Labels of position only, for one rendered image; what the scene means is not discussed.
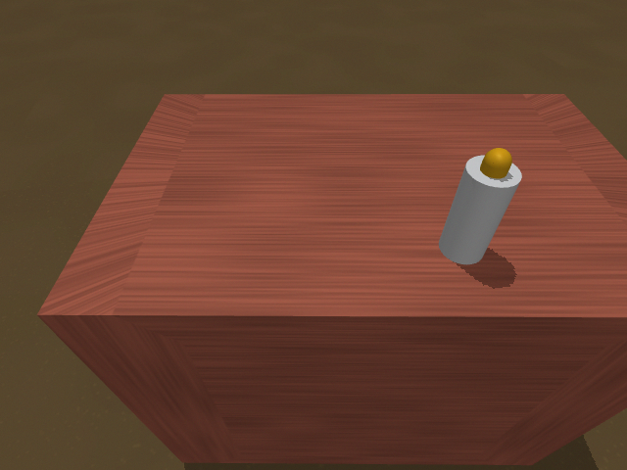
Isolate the bottle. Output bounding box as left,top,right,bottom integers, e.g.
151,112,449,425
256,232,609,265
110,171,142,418
439,148,522,264

